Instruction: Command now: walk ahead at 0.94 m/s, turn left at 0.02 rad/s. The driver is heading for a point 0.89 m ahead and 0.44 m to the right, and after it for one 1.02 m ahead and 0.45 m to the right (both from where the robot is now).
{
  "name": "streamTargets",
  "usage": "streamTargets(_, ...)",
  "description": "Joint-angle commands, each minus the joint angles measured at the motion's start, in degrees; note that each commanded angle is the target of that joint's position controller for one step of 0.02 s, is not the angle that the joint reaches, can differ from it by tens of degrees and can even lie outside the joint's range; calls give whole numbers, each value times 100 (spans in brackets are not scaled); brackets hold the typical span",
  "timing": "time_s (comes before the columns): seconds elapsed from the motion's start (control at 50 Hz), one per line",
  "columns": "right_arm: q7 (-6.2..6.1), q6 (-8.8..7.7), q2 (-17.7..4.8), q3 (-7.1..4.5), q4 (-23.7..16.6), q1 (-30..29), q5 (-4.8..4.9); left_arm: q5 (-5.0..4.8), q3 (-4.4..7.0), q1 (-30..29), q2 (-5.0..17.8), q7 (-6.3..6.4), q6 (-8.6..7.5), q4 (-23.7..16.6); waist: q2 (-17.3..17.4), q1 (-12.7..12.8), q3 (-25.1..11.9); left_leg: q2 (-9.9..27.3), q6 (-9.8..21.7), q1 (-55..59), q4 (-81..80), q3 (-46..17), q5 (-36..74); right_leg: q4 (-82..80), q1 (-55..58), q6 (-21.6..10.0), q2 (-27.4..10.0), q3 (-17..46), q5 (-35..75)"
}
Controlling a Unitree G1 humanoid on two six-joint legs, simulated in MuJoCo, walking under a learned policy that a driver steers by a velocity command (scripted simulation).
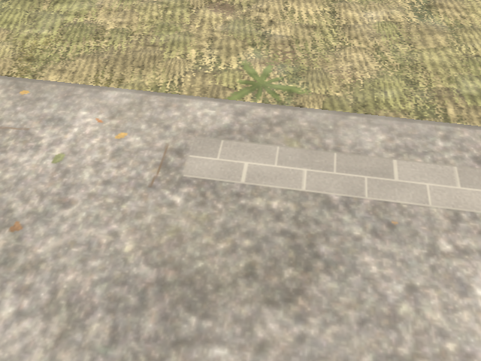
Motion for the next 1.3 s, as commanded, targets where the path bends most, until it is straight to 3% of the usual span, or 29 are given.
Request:
streamTargets(0.02,-72,-359,-645,-191,-97,485,44,-2,117,292,530,-104,143,-206,144,-138,-109,1679,201,915,-2783,-2003,52,-193,-1318,-90,-132,370,354)
streamTargets(0.1,28,-596,-483,-132,204,748,101,-164,143,-477,344,-181,276,-225,290,-258,683,1158,-508,862,-3361,-397,2225,-1313,-1990,-189,277,221,1210)
streamTargets(0.2,-106,-727,-320,24,399,809,155,-138,25,-1128,196,-301,127,-347,345,-264,538,1051,-776,1742,-3576,727,5358,-3179,-1588,-529,678,-918,2392)
streamTargets(0.26,-356,-710,-768,-78,407,651,139,-145,92,-492,508,-286,211,-127,669,217,-172,1320,-942,2580,-2601,906,8342,-3679,-325,-683,1220,-1396,2431)
streamTargets(0.3,-507,-520,-1108,-199,286,182,43,-103,298,1065,1001,-204,325,307,827,1092,-800,1545,-993,2574,-543,810,9550,-3679,1178,-880,1562,-1340,1641)
streamTargets(0.32,-536,-404,-1215,-250,143,-414,-8,-95,466,2461,1270,-138,367,684,686,1870,-1055,1506,-945,1810,1641,684,8966,-4010,2372,-1303,1283,-721,1332)
streamTargets(0.34,-414,-339,-853,-189,103,-897,33,-220,530,2875,1212,-50,384,932,-347,2050,-718,484,-791,603,4576,808,3759,-4785,3001,-1685,995,-215,1402)
streamTargets(0.36,-271,-435,313,157,-307,-1094,-113,-173,451,2076,1068,-19,398,1000,-1586,947,91,-289,-753,-1854,6416,96,-1042,-3805,3036,-1862,954,755,2064)
streamTargets(0.38,-176,-529,508,316,-814,-139,83,-46,431,1116,1194,45,359,559,-1677,-42,-848,-134,-828,-3096,6677,-1111,-1193,-5043,3681,-2771,46,3514,439)
streamTargets(0.4,-106,-701,27,342,-803,-75,-97,-3,459,799,1025,86,334,263,-590,-49,-829,193,-629,-3132,5885,-1453,-718,-6579,3201,-2672,-456,4780,-1801)
streamTargets(0.42,-76,-729,-371,255,-677,-335,-158,33,413,527,770,79,302,251,646,-268,-183,497,-573,-2795,5173,-1363,-228,-6987,2095,-2251,-314,4470,-2439)
streamTargets(0.48,-110,-374,-355,350,-781,-595,-273,-24,357,262,834,104,-13,229,885,-694,633,1027,-911,-1914,3473,-1174,-87,-7197,-122,-1997,311,3289,-1506)
streamTargets(0.58,-40,-316,-21,508,-1238,-1847,66,-169,509,445,999,12,-153,224,191,31,456,1033,-1100,-418,183,-611,2175,-7129,-441,-1464,1068,1941,905)
streamTargets(0.66,-90,-394,-203,412,-1267,-1867,99,-133,636,619,1167,1,-97,200,-222,266,23,631,-942,-40,-1031,-610,2244,-6338,1030,-1109,875,2145,2398)
streamTargets(0.72,-279,-509,-936,43,-715,343,86,-63,716,60,1525,-14,-143,41,-153,-1008,-1350,597,-711,2482,-1006,-766,987,-3525,960,-719,1095,1945,3664)
streamTargets(0.74,-404,-530,-1403,-162,-491,1797,-52,-57,563,-206,967,-4,-225,-174,375,-1588,-2189,1760,-555,3926,-898,-1857,-1052,-1624,44,-712,1325,1522,2041)
streamTargets(0.76,-387,-496,-1859,-256,-501,1559,-304,-334,307,309,66,-8,-228,-548,2252,-922,-2725,3398,-83,4884,-2209,-5165,-2652,-47,-1745,-522,1817,863,-1532)
streamTargets(0.78,-345,-431,-1535,-304,-532,912,-190,-200,269,151,493,46,-127,-527,2087,-754,-2251,3295,163,4332,-2614,-5881,-3577,454,-2520,-630,1262,601,-876)
streamTargets(0.82,-274,-382,-587,-108,-472,413,-98,26,341,-728,789,-48,5,-522,531,-804,-890,2630,-55,2881,-2423,-3513,-1683,17,-2514,-562,739,321,-24)
streamTargets(0.88,-224,-469,-129,12,209,1079,-14,121,226,-1236,350,-284,218,-831,604,-641,-308,2089,-392,2203,-2521,-1738,505,-136,-2534,-509,393,290,27)
streamTargets(1.04,-176,-699,-461,-28,627,1006,64,113,-23,-2574,315,-494,356,-1612,165,-297,802,1700,-644,1417,-3297,781,3669,-2656,-2047,-588,501,-817,1463)
streamTargets(1.12,-353,-570,-1216,-207,577,1222,177,174,102,-1168,546,-452,226,-1073,469,399,-264,1806,-835,1627,-662,938,7560,-3886,695,-825,1573,-1367,1449)
streamTargets(1.14,-360,-505,-1283,-236,481,1021,203,170,242,4,761,-345,190,-692,515,862,-805,1953,-835,1196,822,802,7144,-4139,1988,-1044,1633,-955,1659)
streamTargets(1.16,-285,-472,-1098,-232,460,1026,220,147,367,401,938,-161,154,-401,48,850,-975,1446,-901,345,2530,815,3485,-4783,3015,-1210,1350,-343,2339)
streamTargets(1.18,-245,-396,-515,-137,263,1344,115,57,519,109,1511,-18,182,-491,-918,291,-945,590,-1006,-1125,4835,808,-1699,-4075,3830,-1410,63,991,6410)
streamTargets(1.2,-302,-331,-558,-86,-178,1832,295,85,636,244,1809,-16,225,-796,-605,179,-2783,601,-1121,-2023,6162,-481,-1733,-4135,5347,-2655,-1317,2893,8254)
streamTargets(1.22,-345,-333,-716,-33,-235,1345,224,-16,632,4,1596,101,316,-981,142,265,-2911,772,-1054,-2058,5904,-763,-883,-4837,4695,-2597,-1194,3151,6729)
streamTargets(1.26,-339,-268,-584,-5,-202,1033,58,-80,444,-712,963,205,304,-894,719,-308,-1261,1151,-1029,-1796,4766,-754,-530,-5602,2416,-2203,-673,2491,4771)
streamTargets(1.3,-348,-14,-499,-7,-127,1182,-68,-113,315,-795,667,209,197,-750,716,-643,-577,1267,-1061,-1046,3927,-775,-649,-5933,857,-1962,-375,1818,5219)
